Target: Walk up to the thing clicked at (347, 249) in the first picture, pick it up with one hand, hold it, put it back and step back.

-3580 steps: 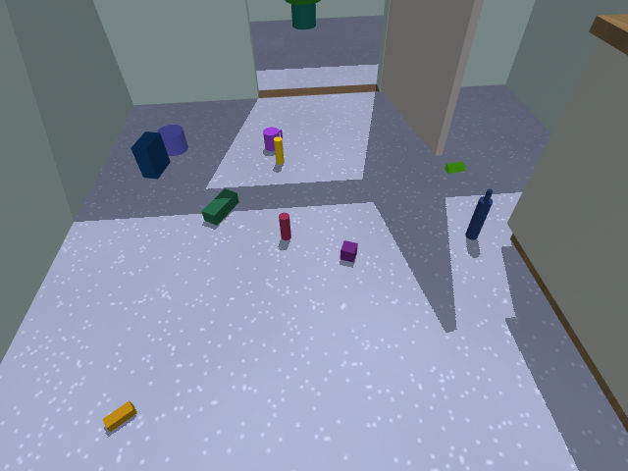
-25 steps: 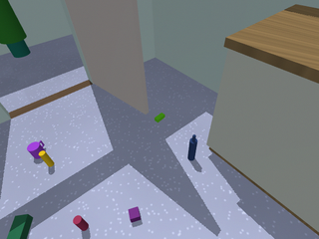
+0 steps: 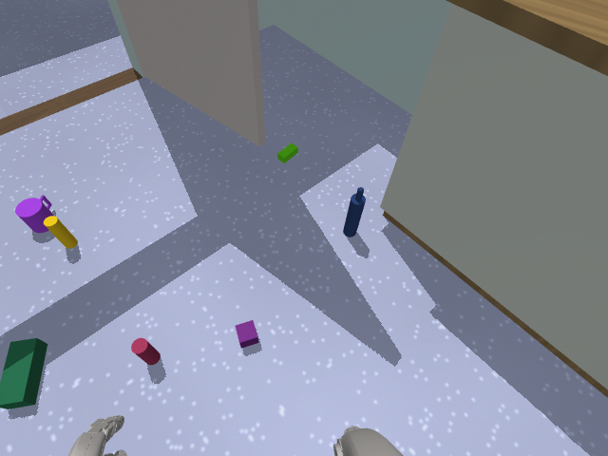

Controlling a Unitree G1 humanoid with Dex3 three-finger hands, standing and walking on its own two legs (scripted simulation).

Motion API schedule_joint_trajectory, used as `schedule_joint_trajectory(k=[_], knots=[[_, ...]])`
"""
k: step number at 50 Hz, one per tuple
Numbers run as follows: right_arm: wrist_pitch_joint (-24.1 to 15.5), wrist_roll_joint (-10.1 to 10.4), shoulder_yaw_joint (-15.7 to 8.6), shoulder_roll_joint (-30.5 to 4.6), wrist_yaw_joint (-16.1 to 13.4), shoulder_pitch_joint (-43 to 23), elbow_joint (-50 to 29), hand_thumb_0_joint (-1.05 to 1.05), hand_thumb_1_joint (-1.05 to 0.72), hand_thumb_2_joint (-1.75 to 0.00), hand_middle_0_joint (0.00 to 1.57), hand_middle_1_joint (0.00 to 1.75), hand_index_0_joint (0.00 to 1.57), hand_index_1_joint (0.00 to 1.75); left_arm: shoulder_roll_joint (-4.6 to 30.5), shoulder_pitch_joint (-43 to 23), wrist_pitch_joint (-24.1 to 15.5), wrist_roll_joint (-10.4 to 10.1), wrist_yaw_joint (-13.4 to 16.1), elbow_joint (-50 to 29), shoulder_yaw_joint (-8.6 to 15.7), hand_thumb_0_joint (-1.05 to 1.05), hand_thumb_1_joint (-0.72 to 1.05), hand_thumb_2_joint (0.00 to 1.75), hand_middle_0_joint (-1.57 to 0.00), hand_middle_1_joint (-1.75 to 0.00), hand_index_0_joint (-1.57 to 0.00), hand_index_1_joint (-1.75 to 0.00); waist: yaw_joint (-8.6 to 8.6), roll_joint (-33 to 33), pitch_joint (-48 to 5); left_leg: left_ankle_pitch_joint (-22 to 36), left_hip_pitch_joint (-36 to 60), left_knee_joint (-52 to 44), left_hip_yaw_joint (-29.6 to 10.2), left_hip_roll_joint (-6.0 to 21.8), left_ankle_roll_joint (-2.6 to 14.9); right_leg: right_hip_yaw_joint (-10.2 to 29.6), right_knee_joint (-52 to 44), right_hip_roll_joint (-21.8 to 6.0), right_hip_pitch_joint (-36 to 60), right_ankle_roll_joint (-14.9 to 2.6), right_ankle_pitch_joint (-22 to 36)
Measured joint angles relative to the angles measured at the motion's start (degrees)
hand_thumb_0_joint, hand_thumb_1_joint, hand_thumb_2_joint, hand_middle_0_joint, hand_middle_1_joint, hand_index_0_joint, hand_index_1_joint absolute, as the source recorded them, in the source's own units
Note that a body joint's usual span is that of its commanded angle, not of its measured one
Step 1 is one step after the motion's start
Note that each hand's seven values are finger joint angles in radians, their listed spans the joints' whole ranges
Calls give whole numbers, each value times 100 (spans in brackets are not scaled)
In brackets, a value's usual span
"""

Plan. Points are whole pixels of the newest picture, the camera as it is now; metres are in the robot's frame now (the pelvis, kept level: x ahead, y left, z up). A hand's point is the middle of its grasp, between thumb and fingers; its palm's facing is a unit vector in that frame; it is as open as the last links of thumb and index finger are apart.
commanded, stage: step back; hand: left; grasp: from above
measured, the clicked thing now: (247, 334) +0.52 +0.18 -0.74
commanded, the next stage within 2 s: none
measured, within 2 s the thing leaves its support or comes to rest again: neither
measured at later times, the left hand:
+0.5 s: hand out of the picture +0.01 +0.25 -0.14, palm faces +0.00 -0.92 -0.40, open 7.4 cm
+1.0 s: hand out of the picture -0.18 +0.23 -0.15, palm faces -0.05 -0.92 -0.39, open 7.4 cm
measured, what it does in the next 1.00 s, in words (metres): walks backwards: right foot, then left foot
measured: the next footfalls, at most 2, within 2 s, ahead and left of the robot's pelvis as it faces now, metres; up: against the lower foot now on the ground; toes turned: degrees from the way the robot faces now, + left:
right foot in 0.22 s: -0.03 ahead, -0.13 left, +0.00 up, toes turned +0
left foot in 0.56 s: -0.11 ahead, +0.11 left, +0.00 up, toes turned -1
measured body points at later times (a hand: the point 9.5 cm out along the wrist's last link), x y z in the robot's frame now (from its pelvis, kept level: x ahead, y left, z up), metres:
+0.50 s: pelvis -0.11 -0.01 -0.01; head -0.05 -0.02 +0.44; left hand +0.01 +0.30 -0.11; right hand -0.02 -0.33 -0.13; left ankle -0.14 +0.11 -0.70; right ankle -0.07 -0.13 -0.73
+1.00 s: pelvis -0.27 -0.03 -0.02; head -0.22 -0.04 +0.43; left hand -0.18 +0.28 -0.13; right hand -0.15 -0.35 -0.13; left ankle -0.17 +0.10 -0.71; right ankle -0.28 -0.15 -0.73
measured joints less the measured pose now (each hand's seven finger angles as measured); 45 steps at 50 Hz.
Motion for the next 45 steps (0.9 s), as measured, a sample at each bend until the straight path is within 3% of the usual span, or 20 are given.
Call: schedule_joint_trajectory(k=[6,9,11,13,16,18,20,22,25,27,29,30,33,35,37,41,45], knots=[[-52,34,12,28,-40,-103,-356,0,-90,-89,21,30,21,30,-95,307,15,32,-54,-69,21,0,91,90,-20,-30,-21,-29,-11,107,44,86,-157,127,189,77,22,-179,-734,-206,517,149,11],[-31,34,34,-11,-13,-148,-459,0,-90,-89,21,30,21,30,-121,411,-22,48,-97,-88,46,0,91,90,-20,-30,-21,-29,14,168,26,79,-327,334,279,126,-20,-364,-1653,-398,871,95,197],[10,53,42,-63,16,-161,-475,0,-90,-89,21,30,21,30,-136,494,-81,74,-123,-92,60,0,91,90,-20,-30,-21,-29,56,222,-38,37,-484,552,327,171,-72,-499,-2493,-489,1190,-3,671],[67,97,21,-155,30,-224,-413,0,-90,-89,21,30,21,30,-242,542,-131,124,-134,-64,76,0,91,90,-20,-30,-21,-29,15,494,-21,34,-594,735,188,332,-150,-657,-2689,-343,1272,-35,849],[154,136,-11,-159,20,-187,-310,0,-90,-89,21,30,21,30,-259,674,-139,142,-191,-164,46,0,90,90,-20,-30,-21,-29,88,399,-127,-1074,-900,1830,-278,-138,-264,-633,-2614,-488,1132,-107,916],[150,172,-15,-218,25,-108,-297,0,-91,-89,21,30,21,30,-302,709,-131,132,-161,-222,37,0,90,90,-20,-30,-21,-30,149,369,-184,-1235,-1029,2671,-580,-446,-316,-601,-2752,-581,1091,-104,1073],[104,194,-7,-282,7,-8,-304,0,-91,-89,21,30,21,30,-324,693,-109,142,-133,-296,37,0,90,90,-20,-30,-21,-30,169,369,-231,-1243,-1004,3043,-711,-569,-374,-620,-2881,-644,1020,-87,1229],[75,191,-2,-339,-14,99,-318,0,-91,-89,21,30,21,30,-323,640,-102,157,-111,-412,34,0,90,90,-20,-30,-21,-30,171,381,-248,-1305,-829,2924,-714,-535,-419,-683,-2943,-686,927,-66,1347],[73,159,-2,-364,-21,202,-320,0,-91,-89,21,30,20,30,-261,532,-116,171,-85,-622,26,0,90,90,-20,-30,-21,-30,144,340,-215,-1334,-366,1947,-530,-302,-419,-810,-2864,-755,737,-10,1440],[40,115,-17,-355,-2,243,-311,0,-91,-89,21,30,20,30,-186,460,-101,143,-93,-739,11,0,90,90,-20,-30,-21,-30,106,285,-191,-931,27,907,-374,-143,-377,-894,-2654,-807,547,41,1429],[-3,44,-53,-252,5,200,-259,0,-91,-90,21,30,20,30,-75,353,-55,103,-109,-769,24,0,90,90,-20,-30,-21,-30,124,42,-60,-407,226,389,-217,-229,-239,-817,-2381,-950,388,77,1398],[2,23,-39,-204,40,177,-254,0,-91,-89,20,30,20,30,-56,335,-26,81,-102,-735,41,0,90,90,-20,-30,-21,-30,160,-29,-23,-395,199,425,-154,-238,-191,-679,-2232,-880,322,38,1090],[-31,-23,24,-124,95,178,-305,0,-91,-89,21,30,21,30,-56,364,63,64,-74,-567,69,0,90,90,-20,-30,-21,-29,38,79,-75,-252,63,382,-269,-50,-138,-236,-813,-252,18,-30,35],[-36,-26,61,-70,66,176,-339,1,-90,-89,21,30,21,30,-34,438,57,22,-69,-523,90,0,90,90,-20,-30,-21,-29,50,83,-150,-63,8,203,-269,46,-152,-93,-1,-18,-101,-51,-31],[-39,-23,65,-54,41,138,-394,1,-90,-89,21,30,21,30,-25,533,24,18,-81,-515,115,0,90,90,-20,-30,-21,-29,86,102,-180,86,-68,105,-244,131,-159,-85,321,25,-35,15,-22],[-59,-18,48,-64,12,-4,-595,0,-90,-89,21,30,21,30,2,712,11,47,-101,-488,144,0,90,90,-20,-30,-21,-29,139,126,-157,278,-304,136,-143,260,-189,-132,-227,-151,421,180,-68],[-28,-18,38,-158,34,-144,-774,0,-90,-89,21,30,21,30,-2,799,-30,65,-142,-382,136,0,91,90,-20,-30,-21,-29,169,189,-129,399,-655,377,-49,366,-309,-409,-1860,-460,1076,128,262]])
